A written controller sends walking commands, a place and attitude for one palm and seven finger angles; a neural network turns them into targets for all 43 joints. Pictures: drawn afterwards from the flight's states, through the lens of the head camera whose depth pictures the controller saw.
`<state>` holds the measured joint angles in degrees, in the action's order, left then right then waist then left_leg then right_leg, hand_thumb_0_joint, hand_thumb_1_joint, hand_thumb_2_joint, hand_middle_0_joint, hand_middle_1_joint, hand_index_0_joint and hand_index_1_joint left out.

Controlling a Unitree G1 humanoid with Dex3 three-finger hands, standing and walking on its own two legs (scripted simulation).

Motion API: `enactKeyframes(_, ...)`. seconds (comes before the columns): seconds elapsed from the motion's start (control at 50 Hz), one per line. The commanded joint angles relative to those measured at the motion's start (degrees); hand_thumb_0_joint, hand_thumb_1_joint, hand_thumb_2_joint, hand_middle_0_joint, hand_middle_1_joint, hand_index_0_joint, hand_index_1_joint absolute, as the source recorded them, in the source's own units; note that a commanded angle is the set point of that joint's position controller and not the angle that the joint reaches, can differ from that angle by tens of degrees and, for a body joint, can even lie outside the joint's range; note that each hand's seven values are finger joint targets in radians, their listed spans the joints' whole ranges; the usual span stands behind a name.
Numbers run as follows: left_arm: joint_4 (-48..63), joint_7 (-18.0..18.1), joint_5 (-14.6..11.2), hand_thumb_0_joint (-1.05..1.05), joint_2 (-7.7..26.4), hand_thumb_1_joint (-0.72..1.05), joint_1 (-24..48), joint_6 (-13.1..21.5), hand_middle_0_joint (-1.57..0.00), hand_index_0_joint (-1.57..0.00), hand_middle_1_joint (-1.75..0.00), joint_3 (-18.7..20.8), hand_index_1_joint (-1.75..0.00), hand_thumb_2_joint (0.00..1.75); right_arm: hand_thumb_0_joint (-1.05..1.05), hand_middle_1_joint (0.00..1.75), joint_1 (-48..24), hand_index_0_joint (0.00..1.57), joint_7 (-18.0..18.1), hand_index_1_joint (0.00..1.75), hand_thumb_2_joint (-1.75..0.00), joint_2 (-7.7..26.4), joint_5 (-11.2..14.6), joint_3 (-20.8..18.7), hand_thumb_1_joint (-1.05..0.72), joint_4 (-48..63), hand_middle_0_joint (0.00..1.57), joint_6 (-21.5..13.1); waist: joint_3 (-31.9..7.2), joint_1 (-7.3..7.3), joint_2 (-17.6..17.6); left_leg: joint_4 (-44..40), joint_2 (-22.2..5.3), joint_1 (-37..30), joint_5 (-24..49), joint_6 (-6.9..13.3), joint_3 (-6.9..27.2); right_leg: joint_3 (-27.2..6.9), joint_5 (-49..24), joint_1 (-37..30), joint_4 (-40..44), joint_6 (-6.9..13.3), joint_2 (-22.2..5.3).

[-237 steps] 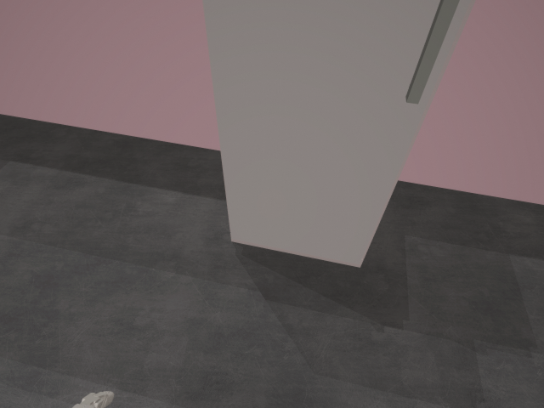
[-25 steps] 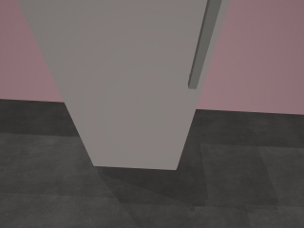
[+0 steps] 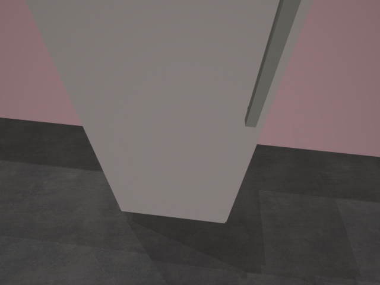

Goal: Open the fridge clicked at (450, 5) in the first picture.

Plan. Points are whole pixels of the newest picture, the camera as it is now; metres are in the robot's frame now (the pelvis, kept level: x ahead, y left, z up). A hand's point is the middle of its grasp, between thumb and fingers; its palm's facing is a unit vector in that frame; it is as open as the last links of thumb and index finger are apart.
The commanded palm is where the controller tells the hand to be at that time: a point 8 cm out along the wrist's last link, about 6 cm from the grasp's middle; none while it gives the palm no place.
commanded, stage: come to a stop and stand still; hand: right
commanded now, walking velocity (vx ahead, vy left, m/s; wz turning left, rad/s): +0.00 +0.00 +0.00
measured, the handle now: (270, 51) +0.50 -0.11 +0.26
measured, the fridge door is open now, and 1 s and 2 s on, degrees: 0 0 0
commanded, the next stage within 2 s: look again from close up in 0.10 s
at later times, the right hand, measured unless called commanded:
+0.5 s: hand out of the picture -0.02 -0.19 -0.18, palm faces +0.03 +0.98 -0.22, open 7.3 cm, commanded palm none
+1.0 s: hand out of the picture -0.03 -0.17 -0.18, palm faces +0.02 +0.98 -0.20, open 7.3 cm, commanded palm none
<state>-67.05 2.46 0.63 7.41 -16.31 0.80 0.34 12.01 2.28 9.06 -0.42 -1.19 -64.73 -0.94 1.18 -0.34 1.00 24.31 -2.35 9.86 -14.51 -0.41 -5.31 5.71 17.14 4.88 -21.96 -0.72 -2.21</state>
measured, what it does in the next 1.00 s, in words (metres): stands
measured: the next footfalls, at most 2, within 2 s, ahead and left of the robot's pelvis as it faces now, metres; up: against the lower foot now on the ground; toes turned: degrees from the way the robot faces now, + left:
none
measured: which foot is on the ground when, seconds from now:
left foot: down 0.00-1.00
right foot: down 0.00-1.00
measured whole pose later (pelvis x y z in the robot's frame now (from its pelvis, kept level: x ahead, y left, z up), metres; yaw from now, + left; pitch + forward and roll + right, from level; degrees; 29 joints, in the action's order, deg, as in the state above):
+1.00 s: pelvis -0.02 +0.00 +0.00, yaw +1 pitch -1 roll -1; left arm -64.8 1.9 0.6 8.1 -18.1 1.1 -0.3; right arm 15.7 1.9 7.7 -0.8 0.1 -64.7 -0.6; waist 2.6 0.3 1.0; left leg 29.1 -3.3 12.8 -15.2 -0.3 -4.3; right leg 5.7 17.5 7.1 -25.6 -0.2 -1.4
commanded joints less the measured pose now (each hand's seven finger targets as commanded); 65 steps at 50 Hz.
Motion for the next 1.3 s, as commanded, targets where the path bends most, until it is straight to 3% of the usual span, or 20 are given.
enactKeyframes(0.0, 0.77, 0.22, 0.13, 0.00, 5.00, 0.90, -4.14, 0.93, -0.20, -0.20, -0.30, 0.59, -0.30, 0.90, 0.00, 0.30, 5.62, 0.20, 0.00, 0.30, -0.90, 4.85, 0.02, -0.43, -0.90, 0.77, 0.20, -0.23, -1.75, 0.82, -0.73, -1.11, -5.15, -5.43, 24.78, 1.46, 3.72, -3.67, -24.26, 1.48, 2.33, 0.68, -5.63)
enactKeyframes(0.16, 0.48, 0.42, 0.03, 0.00, 4.85, 0.90, -4.77, 0.60, -0.20, -0.20, -0.30, 0.67, -0.30, 0.90, 0.00, 0.30, 5.56, 0.20, 0.19, 0.30, -0.90, 4.47, -0.05, -0.29, -0.90, 0.53, 0.20, 0.03, 0.48, 0.58, -0.56, -1.85, -4.96, -4.41, 23.64, 1.37, 3.54, -3.36, -24.09, 1.09, 2.50, 0.75, -5.74)
enactKeyframes(0.18, 5.27, -0.55, -0.57, 0.00, 8.13, 0.90, 0.52, 1.27, -0.20, -0.20, -0.30, 1.05, -0.30, 0.90, 0.00, 0.30, 10.33, 0.20, 2.58, 0.30, -0.90, 6.63, -0.56, 0.03, -0.90, -1.11, 0.20, -1.28, 3.62, 2.35, -5.19, -0.27, -7.65, -1.65, 43.15, 0.89, 7.49, -1.58, -25.26, 8.82, -11.32, -0.12, -5.68)
enactKeyframes(0.2, 6.79, -0.97, -0.21, 0.00, 5.05, 0.90, -3.05, 0.69, -0.20, -0.20, -0.30, 0.87, -0.30, 0.90, 0.00, 0.30, 9.34, 0.20, 2.02, 0.30, -0.90, 8.39, -0.40, -0.46, -0.90, 1.41, 0.20, -2.05, -0.70, -0.39, -3.56, 0.48, -10.46, -4.69, 39.41, 3.21, 8.48, -3.25, -2.88, 9.32, -8.56, 0.57, -3.05)
enactKeyframes(0.22, 6.17, -0.97, -0.09, 0.00, 3.99, 0.90, -3.86, 0.63, -0.20, -0.20, -0.30, 0.75, -0.30, 0.90, 0.00, 0.30, 6.57, 0.20, 1.34, 0.30, -0.90, 6.97, -0.24, 0.29, -0.90, 1.85, 0.20, -2.13, 1.71, -1.19, -0.32, 1.04, -9.36, -1.64, 32.80, 3.72, 7.48, -3.64, -1.55, 8.88, -3.46, 1.04, -2.70)
enactKeyframes(0.24, 5.76, -1.28, 0.29, 0.00, 3.31, 0.90, -4.98, 1.22, -0.20, -0.20, -0.30, 0.48, -0.30, 0.90, 0.00, 0.30, 6.03, 0.20, 1.02, 0.30, -0.90, 6.43, -0.18, 0.58, -0.90, 1.91, 0.20, -2.34, -0.66, -0.71, 3.95, 2.70, -7.86, -2.24, 30.35, 3.64, 5.91, -4.08, -9.32, 7.49, -3.03, 1.04, -2.86)
enactKeyframes(0.28, 6.03, -0.91, 0.43, 0.00, 5.89, 0.90, -6.68, 1.61, -0.20, -0.20, -0.30, 0.57, -0.30, 0.90, 0.00, 0.30, 6.72, 0.20, 0.65, 0.30, -0.90, 5.08, -0.08, 0.56, -0.90, 2.70, 0.20, -2.17, -5.55, -0.73, 2.45, 4.93, -4.77, -3.18, 20.54, 3.13, 4.28, -5.58, -20.57, 4.27, -3.81, 2.06, -5.16)
enactKeyframes(0.34, 6.92, -0.46, 0.31, 0.00, 6.28, 0.90, -5.38, 1.55, -0.20, -0.20, -0.30, 0.48, -0.30, 0.90, 0.00, 0.30, 5.67, 0.20, 0.43, 0.30, -0.90, 4.26, -0.28, 0.86, -0.90, 2.81, 0.20, -1.30, -1.59, -0.29, 1.69, 5.20, -3.80, -0.72, 14.58, 2.58, 3.01, -5.61, -24.90, 4.69, -2.96, 2.68, -5.70)
enactKeyframes(0.42, 7.69, -0.67, 0.21, 0.00, 6.74, 0.90, -3.74, 1.02, -0.20, -0.20, -0.30, 0.21, -0.30, 0.90, 0.00, 0.30, 6.23, 0.20, 0.04, 0.30, -0.90, 4.18, -0.33, 1.21, -0.90, 2.75, 0.20, -0.33, 5.83, 0.25, -0.68, 1.88, -3.60, 3.36, 4.58, 2.04, 4.20, -6.21, -9.56, 8.66, 0.97, 2.95, -4.74)
enactKeyframes(0.56, 6.99, -0.92, 0.27, 0.00, 6.91, 0.90, -4.15, 1.08, -0.20, -0.20, -0.30, -0.15, -0.30, 0.90, 0.00, 0.30, 6.95, 0.20, -0.23, 0.30, -0.90, 4.74, -0.44, 1.07, -0.90, 2.80, 0.20, -0.01, 7.04, 0.56, -0.54, 0.64, -3.40, 3.26, 1.27, 1.85, 5.01, -6.50, -2.12, 10.20, 4.19, 3.11, -4.17)
enactKeyframes(0.98, 3.52, -0.51, 0.11, 0.00, 5.11, 0.90, -5.28, 1.23, -0.20, -0.20, -0.30, -0.06, -0.30, 0.90, 0.00, 0.30, 7.17, 0.20, -0.18, 0.30, -0.90, 5.04, -0.39, 0.42, -0.90, 1.93, 0.20, -0.58, 3.16, 0.69, -1.68, 0.22, -4.73, 1.14, 10.96, 2.49, 5.72, -4.22, -9.44, 6.47, 1.25, 2.25, -4.05)
enactKeyframes(1.0, 7.27, -0.98, -0.49, 0.00, 8.28, 0.90, 0.34, 1.25, -0.20, -0.20, -0.30, 0.83, -0.30, 0.90, 0.00, 0.30, 11.43, 0.20, 2.15, 0.30, -0.90, 6.32, -0.60, 0.32, -0.90, -0.52, 0.20, -1.09, 2.97, 2.21, -8.07, 1.56, -7.41, 0.98, 33.84, 1.56, 8.20, -2.79, -15.87, 10.10, -10.01, 0.64, -5.73)
enactKeyframes(1.02, 27.41, 1.50, -3.51, 0.00, 17.44, 0.90, 0.52, 10.81, -0.20, -0.20, -0.30, 1.27, -0.30, 0.90, 0.00, 0.32, -31.94, 0.20, 1.52, 0.32, -0.89, 16.36, 10.96, -2.83, -0.88, 89.90, 0.20, -13.78, -26.47, -4.03, 7.26, 5.45, -1.61, -5.20, 25.05, 2.24, 5.31, -4.21, -20.50, -3.84, -2.85, 2.04, 1.30)
enactKeyframes(1.04, 24.28, 3.49, -3.34, 0.00, 11.33, 0.90, 6.71, 15.18, -0.20, -0.20, -0.30, -0.65, -0.30, 0.90, 0.00, 0.33, -22.80, 0.20, 5.26, 0.33, -0.88, 21.46, 8.03, -8.98, -0.85, 85.75, 0.20, -11.75, -19.39, -0.86, 13.43, 6.44, 0.82, -2.29, 13.87, 2.57, 6.04, -1.84, -20.45, -4.57, -2.37, 1.72, 0.41)
enactKeyframes(1.06, 22.63, 3.30, -2.08, 0.00, 11.81, 0.90, 3.39, 17.24, -0.20, -0.20, -0.30, 0.88, -0.30, 0.90, 0.00, 0.34, -6.02, 0.21, 6.76, 0.34, -0.87, 9.41, 6.34, -2.09, -0.83, 72.39, 0.21, -8.38, -19.18, -0.54, 12.52, 6.94, 0.86, -0.40, 6.79, 2.49, 1.70, -2.94, -20.52, -0.19, -1.81, 0.96, -0.22)
enactKeyframes(1.08, 21.70, 2.74, -4.03, 0.00, 8.91, 0.90, 3.74, 17.82, -0.20, -0.20, -0.30, 0.89, -0.30, 0.90, 0.00, 0.36, 10.76, 0.21, 7.38, 0.36, -0.86, -2.00, 7.27, 4.12, -0.81, 59.94, 0.21, -1.79, -9.48, -0.71, 6.05, 5.23, 0.61, 4.05, 4.81, 1.72, 1.02, -4.35, -15.73, 4.88, -1.74, 0.99, -0.75)
enactKeyframes(1.14, 29.69, 2.84, -3.36, 0.00, 13.12, 0.90, 5.14, 20.56, -0.20, -0.20, -0.30, 2.50, -0.30, 0.90, 0.00, 0.40, 4.26, 0.21, 4.47, 0.40, -0.83, 2.05, 8.84, 1.32, -0.74, 75.36, 0.21, -7.12, -3.08, -2.39, -4.09, 3.16, 0.41, 8.07, 0.79, 0.85, 0.54, -5.13, -8.31, 9.65, -5.76, 1.35, 1.33)
enactKeyframes(1.22, 34.05, 0.03, -1.61, 0.00, 12.77, 0.90, 7.37, 19.24, -0.20, -0.20, -0.30, 4.60, -0.30, 0.90, 0.00, 0.47, 29.11, 0.22, -6.13, 0.47, -0.79, -0.11, 12.87, -6.74, -0.64, 55.77, 0.22, -19.48, 2.02, 3.80, -24.21, 8.00, 0.74, 13.86, -5.41, 0.10, 1.42, -4.31, -2.37, 26.20, -13.08, 0.16, 2.55)
enactKeyframes(1.24, 35.91, -1.27, -2.00, 0.00, 13.33, 0.90, 7.80, 18.03, -0.20, -0.20, -0.30, 5.48, -0.30, 0.90, 0.00, 0.48, 33.96, 0.22, -10.86, 0.48, -0.78, 2.90, 14.55, -11.68, -0.62, 53.43, 0.22, -22.45, 0.82, 5.90, -20.41, 10.04, 0.33, 10.82, -0.82, 0.99, 2.76, -3.63, -4.15, 26.56, -14.61, -0.43, 3.05)
enactKeyframes(1.28, 41.07, -2.04, -2.08, 0.00, 14.71, 0.90, 11.19, 16.36, -0.20, -0.20, -0.30, 5.89, -0.30, 0.90, 0.00, 0.51, 30.60, 0.22, -17.85, 0.51, -0.76, 8.13, 16.46, -16.23, -0.57, 55.88, 0.22, -26.20, -3.11, 5.34, -15.26, 12.31, -0.98, 8.31, 5.81, 1.19, 4.87, -2.05, -4.52, 27.86, -18.26, -0.42, 4.34)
